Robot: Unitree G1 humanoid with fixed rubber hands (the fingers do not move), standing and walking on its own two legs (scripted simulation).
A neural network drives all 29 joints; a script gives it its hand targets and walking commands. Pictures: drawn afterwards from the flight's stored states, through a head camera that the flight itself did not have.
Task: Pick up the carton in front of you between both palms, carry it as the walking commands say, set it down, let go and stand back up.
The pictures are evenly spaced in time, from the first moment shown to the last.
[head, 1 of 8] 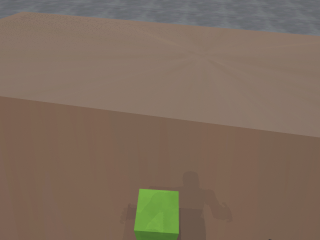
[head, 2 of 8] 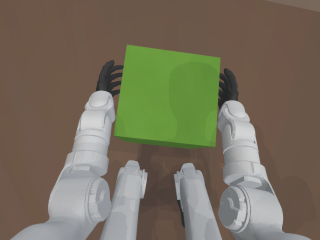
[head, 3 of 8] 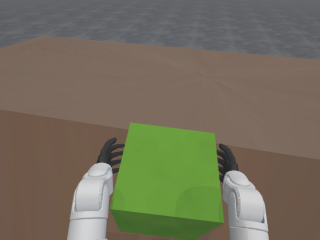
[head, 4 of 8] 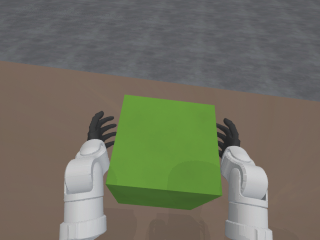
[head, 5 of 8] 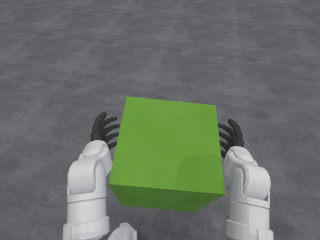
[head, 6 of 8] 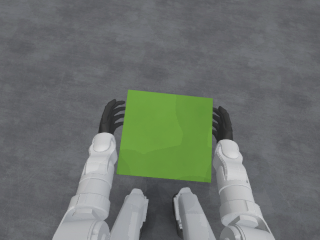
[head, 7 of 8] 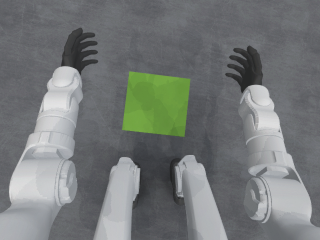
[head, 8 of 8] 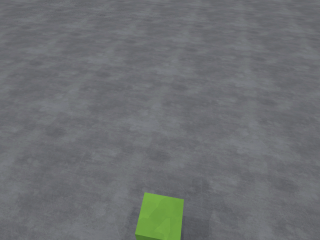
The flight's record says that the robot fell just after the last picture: no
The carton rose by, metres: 0.69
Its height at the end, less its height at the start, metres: -0.30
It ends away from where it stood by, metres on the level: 4.99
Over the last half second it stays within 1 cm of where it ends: yes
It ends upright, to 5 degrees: yes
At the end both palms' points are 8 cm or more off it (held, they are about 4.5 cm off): yes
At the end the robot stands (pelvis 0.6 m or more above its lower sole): yes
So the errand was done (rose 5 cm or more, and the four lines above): yes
